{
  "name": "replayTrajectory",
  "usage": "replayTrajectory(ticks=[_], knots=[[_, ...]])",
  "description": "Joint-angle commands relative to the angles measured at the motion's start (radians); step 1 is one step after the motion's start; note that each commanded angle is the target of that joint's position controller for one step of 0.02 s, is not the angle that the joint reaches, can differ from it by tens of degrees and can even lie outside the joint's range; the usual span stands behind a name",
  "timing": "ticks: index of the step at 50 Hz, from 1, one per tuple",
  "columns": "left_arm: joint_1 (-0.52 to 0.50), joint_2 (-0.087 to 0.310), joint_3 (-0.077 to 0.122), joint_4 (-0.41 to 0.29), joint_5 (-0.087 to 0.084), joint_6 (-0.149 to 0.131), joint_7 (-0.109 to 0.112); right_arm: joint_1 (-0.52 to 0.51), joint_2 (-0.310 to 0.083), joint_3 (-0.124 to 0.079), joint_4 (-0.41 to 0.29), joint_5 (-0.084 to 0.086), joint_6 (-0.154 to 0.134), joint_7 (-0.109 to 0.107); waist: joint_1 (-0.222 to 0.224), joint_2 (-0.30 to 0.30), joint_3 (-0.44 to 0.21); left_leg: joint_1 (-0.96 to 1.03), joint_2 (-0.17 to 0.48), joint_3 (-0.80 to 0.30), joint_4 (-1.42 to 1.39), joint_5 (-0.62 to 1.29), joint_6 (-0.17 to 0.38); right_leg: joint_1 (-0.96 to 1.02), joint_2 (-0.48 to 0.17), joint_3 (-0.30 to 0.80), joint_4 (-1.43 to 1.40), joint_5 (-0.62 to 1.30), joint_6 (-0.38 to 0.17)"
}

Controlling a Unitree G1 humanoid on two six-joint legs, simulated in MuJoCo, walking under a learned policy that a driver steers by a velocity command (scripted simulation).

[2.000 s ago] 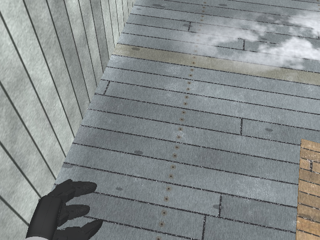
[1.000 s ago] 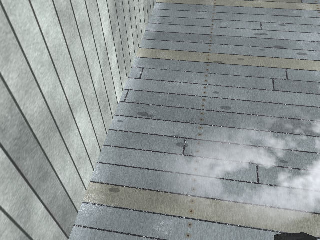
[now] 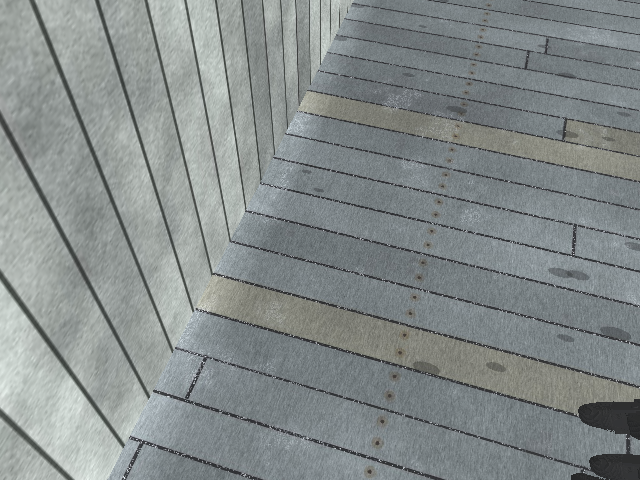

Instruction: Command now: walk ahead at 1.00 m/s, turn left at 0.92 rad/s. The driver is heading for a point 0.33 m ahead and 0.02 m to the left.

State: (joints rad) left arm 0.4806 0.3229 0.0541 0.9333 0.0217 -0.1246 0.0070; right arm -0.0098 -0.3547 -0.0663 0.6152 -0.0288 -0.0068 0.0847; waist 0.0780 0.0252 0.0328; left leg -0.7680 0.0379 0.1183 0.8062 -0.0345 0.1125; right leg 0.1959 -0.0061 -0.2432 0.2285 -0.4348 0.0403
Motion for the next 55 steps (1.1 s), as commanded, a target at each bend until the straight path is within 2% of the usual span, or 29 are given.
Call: replayTrajectory(ticks=[1,3,4,5,6,7,8,10,11,13,15,17,19,21,23,24,25,26,28,30,34,39,43,45,47,49,51,52,55], knots=[[-0.173,0.196,0.029,-0.129,-0.004,-0.024,0.015,0.213,-0.043,-0.002,0.006,-0.008,-0.003,-0.008,-0.21,-0.128,-0.054,0.523,-0.126,0.084,-0.072,-0.015,0.038,-0.263,-0.204,0.012,0.21,1.413,-0.083],[-0.231,0.2,0.032,-0.158,0.005,0.01,0.013,0.62,-0.137,-0.051,0.126,-0.014,0.003,-0.041,-0.397,-0.105,-0.246,0.975,-0.125,-0.036,-0.135,-0.082,0.115,-0.435,-0.18,0.04,0.792,1.213,-0.093],[-0.228,0.067,0.002,-0.146,0.024,0.013,-0.013,0.563,-0.193,-0.069,0.125,0.001,0.011,-0.053,-0.318,0.144,-0.2,1.082,-0.021,-0.21,-0.166,-0.162,0.153,-0.714,0.011,0.057,1.245,0.087,-0.07],[-0.069,0.03,-0.027,-0.263,-0.004,0.002,-0.01,0.468,-0.319,-0.087,0.054,-0.035,0.004,-0.054,-0.168,0.284,-0.43,1.328,0.265,-0.812,-0.313,-0.127,0.402,-1.025,0.067,0.233,1.565,-0.129,-0.029],[-0.189,0.102,-0.023,-0.278,0.002,-0.009,0.001,0.481,-0.241,-0.077,0.028,-0.031,0.0,-0.073,-0.241,0.069,-0.417,1.302,0.276,-0.92,-0.489,-0.191,0.392,-1.121,0.028,0.336,1.51,0.002,-0.033],[-0.241,0.114,-0.025,-0.276,-0.003,-0.014,0.009,0.402,-0.174,-0.058,0.047,-0.021,-0.009,-0.094,-0.186,-0.049,-0.183,1.07,0.255,-0.76,-0.518,-0.03,0.327,-1.092,-0.042,0.329,1.332,0.096,-0.037],[-0.254,0.093,-0.028,-0.273,0.006,-0.005,0.011,0.352,-0.139,-0.039,0.059,-0.008,-0.022,-0.098,-0.113,-0.104,-0.083,0.865,0.218,-0.644,-0.504,0.211,0.29,-0.967,-0.068,0.316,1.206,0.109,-0.033],[-0.21,0.084,-0.019,-0.252,0.012,0.047,0.0,0.351,-0.054,0.001,0.071,0.015,-0.039,-0.113,-0.07,-0.106,-0.015,0.637,0.168,-0.468,-0.501,0.687,0.252,-0.808,-0.072,0.324,1.126,0.095,-0.015],[-0.218,0.063,-0.019,-0.241,0.008,0.081,-0.007,0.334,-0.059,0.008,0.088,0.026,-0.045,-0.112,-0.046,-0.144,-0.028,0.567,0.126,-0.403,-0.551,0.672,0.206,-0.728,-0.08,0.299,1.065,0.112,-0.01],[-0.227,0.009,-0.036,-0.276,0.007,0.095,-0.018,0.35,-0.101,-0.004,0.116,0.029,-0.067,-0.107,-0.026,-0.044,0.012,0.513,0.092,-0.316,-0.519,0.936,0.183,-0.697,-0.065,0.26,0.852,0.14,-0.008],[-0.292,-0.028,-0.049,-0.274,-0.005,0.089,-0.027,0.299,-0.073,0.001,0.117,0.03,-0.066,-0.109,-0.047,-0.03,-0.008,0.481,-0.033,-0.189,-0.525,0.729,0.102,-0.597,-0.022,0.217,0.579,0.33,-0.017],[-0.328,-0.035,-0.048,-0.26,-0.017,0.069,-0.036,0.347,-0.064,-0.004,0.142,0.042,-0.071,-0.11,-0.1,-0.023,-0.066,0.54,-0.044,-0.177,-0.5,0.593,0.029,-0.504,0.029,0.196,0.423,0.61,-0.031],[-0.342,-0.037,-0.045,-0.253,-0.001,0.069,-0.033,0.376,-0.062,0.0,0.165,0.049,-0.085,-0.107,-0.105,-0.005,-0.073,0.597,-0.027,-0.192,-0.457,0.494,-0.007,-0.476,0.044,0.199,0.334,0.704,-0.042],[-0.232,-0.038,-0.038,-0.194,0.02,0.085,-0.027,0.341,-0.078,-0.007,0.123,0.035,-0.079,-0.114,-0.078,-0.004,-0.05,0.639,0.079,-0.263,-0.35,0.673,-0.046,-0.453,0.072,0.211,0.331,0.612,-0.067],[-0.068,-0.011,-0.024,-0.138,0.02,0.086,-0.02,0.292,-0.092,-0.014,0.113,0.04,-0.07,-0.106,0.009,0.025,-0.097,0.635,0.034,-0.247,-0.125,0.587,-0.057,-0.297,0.039,0.249,0.189,0.708,-0.118],[-0.044,0.082,0.0,-0.135,0.031,0.076,-0.018,0.424,-0.047,-0.008,0.11,0.044,-0.064,-0.102,-0.035,-0.149,-0.198,0.51,-0.08,-0.198,0.152,0.04,-0.098,-0.08,-0.152,0.398,0.272,1.376,-0.211],[-0.063,0.036,-0.008,-0.122,-0.002,0.087,-0.017,0.593,0.029,0.015,0.166,0.073,-0.044,-0.112,-0.084,-0.286,-0.407,0.39,-0.175,-0.21,0.452,-0.652,-0.134,0.102,-0.365,0.62,0.318,1.695,-0.391],[-0.116,-0.01,-0.023,-0.146,-0.034,0.09,-0.024,0.55,-0.005,0.014,0.191,0.045,-0.03,-0.123,-0.072,-0.12,-0.367,0.355,-0.14,-0.266,0.471,-0.647,-0.111,-0.017,-0.334,0.632,0.253,1.527,-0.385],[-0.263,-0.078,-0.053,-0.149,-0.02,0.101,-0.004,0.386,-0.009,0.007,0.172,0.016,-0.009,-0.126,-0.1,0.008,-0.166,0.407,-0.077,-0.254,0.352,-0.542,-0.099,-0.294,-0.236,0.544,0.111,1.04,-0.285],[-0.257,-0.043,-0.047,-0.117,-0.012,0.12,0.017,0.392,0.001,0.01,0.178,-0.004,0.021,-0.126,-0.127,-0.087,-0.12,0.47,-0.051,-0.234,0.264,-0.469,-0.103,-0.389,-0.192,0.511,0.07,0.873,-0.262],[-0.257,-0.006,-0.034,-0.106,-0.001,0.144,0.016,0.36,0.017,0.017,0.202,0.02,0.046,-0.144,-0.106,-0.06,-0.125,0.498,-0.044,-0.168,0.129,-0.441,-0.127,-0.424,-0.128,0.436,0.034,0.627,-0.246],[-0.27,-0.001,-0.024,-0.104,0.004,0.192,0.013,0.319,0.015,0.022,0.216,0.017,0.063,-0.154,-0.077,-0.11,-0.045,0.556,-0.043,-0.134,-0.03,-0.428,-0.075,-0.54,-0.142,0.523,-0.101,0.028,-0.223],[-0.262,-0.003,-0.021,-0.074,-0.008,0.196,0.013,0.421,0.046,0.033,0.281,0.014,0.042,-0.162,-0.103,-0.05,-0.027,0.691,-0.038,-0.145,-0.368,-0.293,0.004,-0.547,-0.143,0.516,-0.127,-0.055,-0.142],[-0.262,-0.001,-0.018,-0.075,-0.025,0.191,0.008,0.384,-0.022,0.016,0.281,0.004,0.027,-0.162,-0.065,0.113,0.05,0.545,0.1,-0.359,-0.554,-0.477,0.056,-0.509,-0.019,0.39,-0.005,-0.007,-0.036],[-0.255,-0.009,-0.012,-0.035,-0.019,0.18,-0.008,0.272,0.039,0.032,0.264,0.008,0.001,-0.164,-0.03,0.182,0.073,0.373,0.208,-0.455,-0.669,-0.489,0.074,-0.357,0.034,0.316,0.286,0.192,-0.034],[-0.188,-0.034,-0.019,-0.007,-0.002,0.16,-0.007,0.171,0.031,0.028,0.233,0.009,-0.008,-0.177,0.027,0.072,0.06,0.397,0.168,-0.358,-0.59,-0.296,0.029,-0.336,0.015,0.319,0.294,0.223,-0.082],[-0.217,-0.042,-0.029,-0.007,0.003,0.144,0.005,0.26,0.018,0.021,0.257,0.008,-0.011,-0.167,-0.01,-0.023,0.025,0.496,0.096,-0.283,-0.49,-0.141,-0.013,-0.302,-0.01,0.33,0.148,0.347,-0.097],[-0.257,-0.01,-0.023,0.008,-0.006,0.147,0.008,0.359,0.06,0.033,0.279,0.018,-0.017,-0.156,-0.07,-0.074,-0.004,0.494,0.053,-0.256,-0.487,-0.136,-0.03,-0.268,-0.038,0.386,0.125,0.443,-0.119],[-0.251,-0.023,-0.036,0.022,-0.012,0.15,0.006,0.404,0.07,0.031,0.346,0.025,0.001,-0.162,-0.066,-0.057,-0.001,0.628,-0.006,-0.184,-0.45,-0.2,-0.061,-0.35,-0.089,0.469,0.014,0.342,-0.152]])
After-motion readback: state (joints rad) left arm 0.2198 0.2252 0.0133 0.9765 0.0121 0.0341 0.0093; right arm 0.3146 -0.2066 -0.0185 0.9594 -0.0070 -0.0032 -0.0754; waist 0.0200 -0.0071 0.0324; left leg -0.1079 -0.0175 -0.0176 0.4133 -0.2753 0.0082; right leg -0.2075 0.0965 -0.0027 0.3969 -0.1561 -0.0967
